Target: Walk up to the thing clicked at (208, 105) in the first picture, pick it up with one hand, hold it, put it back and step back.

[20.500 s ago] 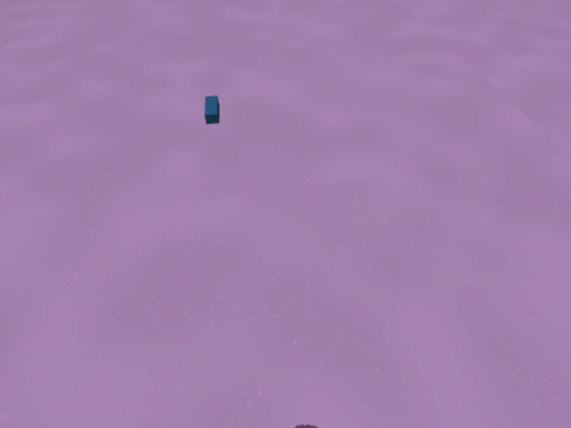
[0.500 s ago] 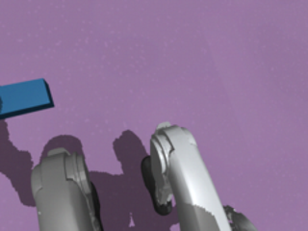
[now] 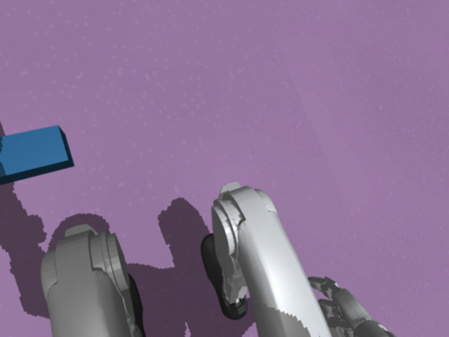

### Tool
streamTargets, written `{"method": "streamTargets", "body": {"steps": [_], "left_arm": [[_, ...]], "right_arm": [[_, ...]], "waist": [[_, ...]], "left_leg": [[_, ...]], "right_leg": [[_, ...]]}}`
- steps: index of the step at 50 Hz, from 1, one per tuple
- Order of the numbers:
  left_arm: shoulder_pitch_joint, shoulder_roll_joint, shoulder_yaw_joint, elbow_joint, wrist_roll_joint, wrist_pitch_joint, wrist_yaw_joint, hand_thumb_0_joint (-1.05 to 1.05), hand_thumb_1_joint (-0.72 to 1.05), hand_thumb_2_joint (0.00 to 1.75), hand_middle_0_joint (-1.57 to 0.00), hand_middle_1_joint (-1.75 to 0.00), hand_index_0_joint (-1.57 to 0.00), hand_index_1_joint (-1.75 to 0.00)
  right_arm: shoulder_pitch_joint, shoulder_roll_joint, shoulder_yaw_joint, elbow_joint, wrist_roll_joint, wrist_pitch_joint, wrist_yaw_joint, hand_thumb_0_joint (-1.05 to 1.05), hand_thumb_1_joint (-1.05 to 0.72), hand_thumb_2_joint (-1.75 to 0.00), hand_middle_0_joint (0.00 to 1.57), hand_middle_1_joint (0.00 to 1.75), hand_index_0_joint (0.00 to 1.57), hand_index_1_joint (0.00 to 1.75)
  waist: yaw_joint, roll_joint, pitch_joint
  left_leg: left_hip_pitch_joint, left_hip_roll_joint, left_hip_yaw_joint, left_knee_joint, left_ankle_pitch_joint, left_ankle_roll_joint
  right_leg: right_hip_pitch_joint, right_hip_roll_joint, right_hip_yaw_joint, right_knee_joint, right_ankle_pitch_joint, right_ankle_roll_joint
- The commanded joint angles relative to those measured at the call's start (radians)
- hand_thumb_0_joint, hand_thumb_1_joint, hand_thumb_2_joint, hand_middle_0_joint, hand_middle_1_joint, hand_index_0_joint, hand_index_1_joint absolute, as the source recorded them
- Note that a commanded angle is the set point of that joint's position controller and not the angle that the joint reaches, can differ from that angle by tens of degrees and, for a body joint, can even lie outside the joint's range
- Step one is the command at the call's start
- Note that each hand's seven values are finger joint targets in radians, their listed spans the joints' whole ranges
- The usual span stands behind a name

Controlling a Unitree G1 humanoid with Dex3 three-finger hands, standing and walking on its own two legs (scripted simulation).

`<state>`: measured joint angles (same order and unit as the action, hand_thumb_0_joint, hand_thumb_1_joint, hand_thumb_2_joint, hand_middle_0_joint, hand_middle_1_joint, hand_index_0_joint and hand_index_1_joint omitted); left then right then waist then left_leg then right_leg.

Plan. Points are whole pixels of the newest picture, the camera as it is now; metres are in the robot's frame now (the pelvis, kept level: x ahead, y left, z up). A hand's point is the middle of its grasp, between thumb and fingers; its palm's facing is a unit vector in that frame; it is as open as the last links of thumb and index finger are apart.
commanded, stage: rest palm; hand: left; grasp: from above
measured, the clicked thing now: (8, 159) +0.48 +0.30 -0.30
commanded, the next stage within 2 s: close in 0.94 s
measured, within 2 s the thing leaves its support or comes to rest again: neither
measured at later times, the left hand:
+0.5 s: hand out of the picture +0.48 +0.30 -0.24, palm faces -0.41 -0.07 -0.91, open 14.2 cm
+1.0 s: hand (0, 160) +0.47 +0.30 -0.26, palm faces -0.46 -0.12 -0.88, open 14.1 cm
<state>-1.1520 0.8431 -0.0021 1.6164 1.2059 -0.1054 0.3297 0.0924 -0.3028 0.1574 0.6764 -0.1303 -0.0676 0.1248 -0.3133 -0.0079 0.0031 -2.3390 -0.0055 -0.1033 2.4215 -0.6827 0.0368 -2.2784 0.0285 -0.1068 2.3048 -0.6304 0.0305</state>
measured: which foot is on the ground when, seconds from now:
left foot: down 0.00-1.00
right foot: down 0.00-1.00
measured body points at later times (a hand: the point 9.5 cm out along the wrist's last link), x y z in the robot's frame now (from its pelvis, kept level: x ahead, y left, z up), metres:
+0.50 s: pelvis +0.01 +0.00 -0.02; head +0.27 +0.11 +0.32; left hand +0.50 +0.30 -0.19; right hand +0.05 -0.27 -0.09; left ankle +0.08 +0.11 -0.29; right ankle +0.11 -0.12 -0.29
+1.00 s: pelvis +0.00 +0.00 -0.02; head +0.29 +0.10 +0.31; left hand +0.49 +0.30 -0.21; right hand +0.01 -0.26 -0.08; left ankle +0.08 +0.11 -0.29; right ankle +0.11 -0.12 -0.29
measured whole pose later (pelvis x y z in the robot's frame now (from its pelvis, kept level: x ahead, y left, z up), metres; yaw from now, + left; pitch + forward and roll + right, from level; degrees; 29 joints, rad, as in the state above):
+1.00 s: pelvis +0.00 +0.00 -0.02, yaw -5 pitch +29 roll -14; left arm -1.03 1.04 0.15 1.68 1.29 -0.28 0.55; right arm 0.16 -0.35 0.28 0.65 -0.23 -0.17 0.21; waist -0.38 -0.12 0.17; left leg -2.34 0.01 -0.21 2.54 -0.73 0.02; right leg -2.26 0.06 -0.20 2.35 -0.63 0.03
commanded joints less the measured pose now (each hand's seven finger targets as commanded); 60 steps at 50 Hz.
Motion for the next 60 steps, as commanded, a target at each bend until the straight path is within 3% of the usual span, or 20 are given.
{"method": "streamTargets", "body": {"steps": [1,5,8,9,12,17,21,25,27,29,33,34,36,37,42,44,47,50,57,60], "left_arm": [[-0.139,0.266,0.045,-0.159,-0.033,-0.058,-0.046,0.00,-0.54,0.97,-0.06,-1.09,-0.08,-1.08],[-0.143,0.336,0.132,-0.260,-0.023,-0.181,0.025,0.00,-0.53,0.97,-0.06,-1.06,-0.07,-1.05],[-0.138,0.428,0.210,-0.317,0.016,-0.257,0.118,0.00,-0.55,0.98,-0.05,-1.03,-0.06,-1.02],[-0.145,0.440,0.218,-0.326,0.035,-0.273,0.148,0.00,-0.54,0.98,-0.05,-1.01,-0.06,-1.01],[-0.139,0.444,0.219,-0.312,0.087,-0.284,0.230,0.00,-0.53,0.98,-0.05,-0.98,-0.05,-0.98],[-0.161,0.365,0.153,-0.130,0.140,-0.217,0.325,0.00,-0.54,1.01,-0.06,-0.96,-0.05,-0.97],[-0.172,0.304,0.102,0.004,0.133,-0.144,0.330,0.00,-0.53,1.01,-0.06,-0.99,-0.05,-0.99],[-0.178,0.293,0.085,0.040,0.100,-0.098,0.297,0.00,-0.49,0.96,-0.06,-1.02,-0.07,-1.00],[-0.200,0.308,0.094,0.023,0.091,-0.095,0.274,0.00,-0.50,0.95,-0.06,-1.03,-0.07,-1.01],[-0.171,0.374,0.150,0.008,0.092,-0.090,0.261,0.00,-0.50,0.96,-0.06,-1.02,-0.07,-1.01],[-0.180,0.401,0.166,-0.033,0.086,-0.113,0.242,0.00,-0.51,0.96,-0.06,-1.02,-0.06,-1.02],[-0.166,0.433,0.182,-0.060,0.081,-0.122,0.242,0.00,-0.53,0.97,-0.06,-1.02,-0.06,-1.02],[-0.165,0.451,0.191,-0.090,0.088,-0.136,0.241,0.00,-0.53,0.97,-0.06,-1.01,-0.06,-1.01],[-0.145,0.477,0.209,-0.106,0.087,-0.145,0.247,0.00,-0.54,0.99,-0.06,-1.01,-0.05,-1.02],[-0.118,0.444,0.189,-0.083,0.075,-0.164,0.256,0.00,-0.53,1.01,-0.06,-1.00,-0.06,-1.01],[-0.093,0.449,0.191,-0.057,0.062,-0.173,0.262,0.00,-0.52,1.00,-0.06,-1.01,-0.06,-1.01],[-0.117,0.426,0.152,-0.048,0.071,-0.178,0.257,0.00,-0.52,0.98,-0.06,-1.01,-0.06,-1.01],[-0.107,0.436,0.154,-0.025,0.067,-0.184,0.267,0.00,-0.52,1.01,-0.07,-1.02,-0.06,-1.02],[-0.114,0.435,0.135,0.000,0.110,-0.190,0.313,0.00,-0.35,0.99,-0.13,-1.10,-0.15,-1.07],[-0.136,0.417,0.120,0.021,0.130,-0.175,0.336,0.00,-0.33,0.95,-0.14,-1.07,-0.17,-1.04]], "right_arm": [[0.240,-0.289,-0.063,-0.030,0.005,0.020,-0.008,0.00,-0.91,-0.90,0.20,0.30,0.20,0.30],[0.276,-0.297,-0.038,-0.036,-0.010,0.032,-0.007,0.00,-0.90,-0.90,0.20,0.30,0.20,0.30],[0.270,-0.290,-0.030,-0.025,-0.028,0.032,-0.007,0.00,-0.90,-0.90,0.20,0.30,0.20,0.30],[0.266,-0.299,-0.031,-0.022,-0.039,0.031,-0.007,0.00,-0.89,-0.90,0.20,0.30,0.20,0.30],[0.242,-0.292,-0.031,-0.004,-0.061,0.021,-0.001,0.00,-0.89,-0.89,0.20,0.30,0.20,0.30],[0.239,-0.304,-0.025,0.029,-0.090,-0.014,0.017,0.00,-0.88,-0.89,0.20,0.30,0.20,0.30],[0.255,-0.326,-0.024,0.040,-0.090,-0.054,0.043,0.00,-0.89,-0.89,0.20,0.30,0.20,0.30],[0.257,-0.345,-0.020,0.027,-0.082,-0.084,0.061,0.00,-0.89,-0.90,0.20,0.30,0.20,0.30],[0.241,-0.350,-0.019,0.001,-0.078,-0.102,0.069,0.00,-0.89,-0.90,0.20,0.30,0.20,0.30],[0.266,-0.360,-0.018,-0.001,-0.078,-0.104,0.072,0.00,-0.89,-0.90,0.20,0.30,0.20,0.30],[0.256,-0.347,0.011,-0.026,-0.085,-0.106,0.082,0.00,-0.90,-0.90,0.20,0.30,0.20,0.30],[0.252,-0.347,0.013,-0.024,-0.084,-0.104,0.080,0.00,-0.90,-0.90,0.20,0.30,0.20,0.30],[0.267,-0.365,0.006,-0.032,-0.087,-0.106,0.078,0.00,-0.89,-0.90,0.20,0.30,0.20,0.30],[0.265,-0.355,0.014,-0.031,-0.087,-0.102,0.077,0.00,-0.90,-0.90,0.20,0.30,0.20,0.30],[0.292,-0.346,0.022,-0.018,-0.098,-0.103,0.086,0.00,-0.89,-0.90,0.20,0.30,0.20,0.30],[0.280,-0.349,0.023,-0.009,-0.095,-0.101,0.081,0.00,-0.89,-0.90,0.20,0.30,0.20,0.30],[0.279,-0.356,0.025,-0.005,-0.097,-0.107,0.084,0.00,-0.89,-0.90,0.20,0.30,0.20,0.30],[0.271,-0.361,0.032,-0.006,-0.092,-0.117,0.085,0.00,-0.89,-0.90,0.20,0.30,0.20,0.30],[0.226,-0.375,0.035,-0.012,-0.098,-0.125,0.084,0.00,-0.89,-0.90,0.20,0.30,0.20,0.30],[0.221,-0.381,0.039,-0.021,-0.104,-0.141,0.095,0.00,-0.89,-0.90,0.20,0.30,0.20,0.30]], "waist": [[0.008,0.217,-0.641],[-0.014,0.224,-0.701],[0.009,0.309,-0.738],[-0.005,0.334,-0.730],[-0.004,0.433,-0.723],[-0.055,0.446,-0.582],[-0.094,0.387,-0.477],[-0.100,0.396,-0.494],[-0.110,0.393,-0.495],[-0.099,0.401,-0.523],[-0.111,0.410,-0.507],[-0.091,0.410,-0.531],[-0.096,0.437,-0.538],[-0.079,0.442,-0.564],[-0.104,0.401,-0.551],[-0.090,0.386,-0.541],[-0.114,0.368,-0.500],[-0.101,0.357,-0.480],[-0.096,0.431,-0.481],[-0.122,0.427,-0.439]], "left_leg": [[0.426,-0.020,0.035,-0.230,0.202,0.007],[0.454,-0.014,0.025,-0.173,0.273,-0.003],[0.493,-0.003,0.034,-0.152,0.272,-0.005],[0.509,-0.002,0.032,-0.149,0.269,-0.007],[0.580,0.012,0.023,-0.164,0.235,-0.013],[0.544,0.018,0.000,-0.177,0.160,-0.022],[0.475,0.017,-0.023,-0.180,0.137,-0.021],[0.519,0.022,-0.051,-0.193,0.193,-0.029],[0.527,0.025,-0.058,-0.184,0.191,-0.030],[0.537,0.024,-0.054,-0.177,0.243,-0.032],[0.509,0.021,-0.040,-0.149,0.245,-0.028],[0.497,0.018,-0.028,-0.148,0.231,-0.022],[0.525,0.021,-0.026,-0.139,0.251,-0.028],[0.528,0.020,-0.024,-0.141,0.267,-0.028],[0.502,0.025,-0.026,-0.123,0.255,-0.017],[0.459,0.024,-0.029,-0.132,0.219,-0.013],[0.450,0.028,-0.034,-0.126,0.195,-0.010],[0.451,0.031,-0.045,-0.133,0.187,-0.014],[0.522,0.039,-0.074,-0.172,0.181,-0.036],[0.513,0.041,-0.074,-0.165,0.175,-0.035]], "right_leg": [[0.468,0.020,-0.046,-0.217,0.209,-0.057],[0.538,0.031,-0.068,-0.204,0.271,-0.057],[0.538,0.037,-0.057,-0.188,0.275,-0.055],[0.510,0.036,-0.064,-0.180,0.267,-0.059],[0.427,0.045,-0.072,-0.160,0.234,-0.065],[0.285,0.051,-0.119,-0.144,0.172,-0.072],[0.242,0.049,-0.143,-0.132,0.172,-0.063],[0.262,0.040,-0.149,-0.116,0.216,-0.058],[0.264,0.036,-0.147,-0.103,0.217,-0.058],[0.312,0.035,-0.141,-0.106,0.251,-0.054],[0.358,0.040,-0.138,-0.116,0.253,-0.059],[0.391,0.047,-0.133,-0.131,0.245,-0.061],[0.388,0.045,-0.133,-0.125,0.255,-0.064],[0.421,0.049,-0.136,-0.132,0.264,-0.064],[0.448,0.056,-0.138,-0.139,0.278,-0.051],[0.452,0.059,-0.142,-0.150,0.250,-0.053],[0.426,0.063,-0.143,-0.152,0.234,-0.050],[0.411,0.064,-0.153,-0.146,0.222,-0.051],[0.348,0.066,-0.175,-0.116,0.212,-0.059],[0.328,0.064,-0.175,-0.109,0.217,-0.055]]}}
